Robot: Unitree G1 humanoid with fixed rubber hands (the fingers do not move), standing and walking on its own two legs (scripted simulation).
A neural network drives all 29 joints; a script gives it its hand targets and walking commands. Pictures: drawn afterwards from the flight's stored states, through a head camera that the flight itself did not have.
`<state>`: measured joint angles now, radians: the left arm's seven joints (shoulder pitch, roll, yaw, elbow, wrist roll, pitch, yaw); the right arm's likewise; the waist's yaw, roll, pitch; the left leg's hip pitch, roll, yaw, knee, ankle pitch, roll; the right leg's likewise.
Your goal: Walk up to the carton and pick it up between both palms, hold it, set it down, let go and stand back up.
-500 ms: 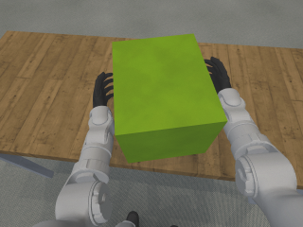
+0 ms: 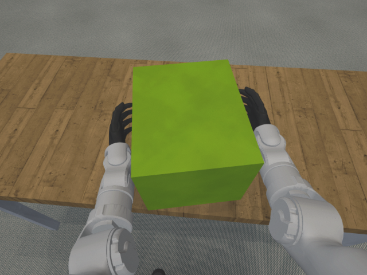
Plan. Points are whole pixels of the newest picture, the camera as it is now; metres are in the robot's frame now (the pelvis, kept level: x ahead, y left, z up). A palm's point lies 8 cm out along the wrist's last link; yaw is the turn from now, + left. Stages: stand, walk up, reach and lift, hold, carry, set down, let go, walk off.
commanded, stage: reach and lift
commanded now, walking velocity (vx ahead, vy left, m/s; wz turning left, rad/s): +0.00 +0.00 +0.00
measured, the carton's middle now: (188, 135) +0.41 +0.06 +0.02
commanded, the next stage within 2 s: none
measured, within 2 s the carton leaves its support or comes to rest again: leaves its support in 1.34 s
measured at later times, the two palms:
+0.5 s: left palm (119, 139) +0.37 +0.21 +0.04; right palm (258, 121) +0.45 -0.10 +0.06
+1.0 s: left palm (119, 139) +0.37 +0.21 +0.04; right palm (257, 121) +0.44 -0.10 +0.06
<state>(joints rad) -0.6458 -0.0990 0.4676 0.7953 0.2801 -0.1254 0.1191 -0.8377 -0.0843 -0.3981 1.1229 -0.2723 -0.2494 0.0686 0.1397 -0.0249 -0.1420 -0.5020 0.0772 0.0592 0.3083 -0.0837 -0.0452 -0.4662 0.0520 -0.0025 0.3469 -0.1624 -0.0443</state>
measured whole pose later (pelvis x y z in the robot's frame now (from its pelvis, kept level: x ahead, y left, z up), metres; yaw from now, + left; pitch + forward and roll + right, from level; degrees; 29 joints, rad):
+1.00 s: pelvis +0.00 +0.00 +0.00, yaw +1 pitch +18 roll +0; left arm -0.68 -0.06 0.44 0.90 0.22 -0.18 0.14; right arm -0.85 -0.11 -0.31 1.21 -0.23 -0.33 -0.01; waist 0.14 -0.01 -0.18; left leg -0.54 0.09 0.04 0.31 -0.07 -0.05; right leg -0.49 0.06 -0.02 0.32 -0.14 -0.05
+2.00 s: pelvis -0.02 -0.01 +0.00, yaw +4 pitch +9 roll +0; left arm -0.70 0.04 0.25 0.89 0.10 0.05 0.16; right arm -0.82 -0.10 -0.16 1.12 -0.01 -0.12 -0.08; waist 0.06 -0.05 -0.21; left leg -0.44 0.06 -0.02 0.36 -0.08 -0.05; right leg -0.38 0.04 -0.08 0.40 -0.19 -0.05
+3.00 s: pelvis -0.02 +0.02 +0.00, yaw +4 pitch -5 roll +0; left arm -0.57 0.05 0.19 0.32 0.16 0.53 0.05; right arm -0.62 -0.05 -0.09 0.54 0.14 0.29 -0.17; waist -0.05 -0.04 -0.01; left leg -0.13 0.02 0.01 0.34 -0.12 -0.01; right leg -0.05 0.00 -0.06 0.34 -0.21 -0.01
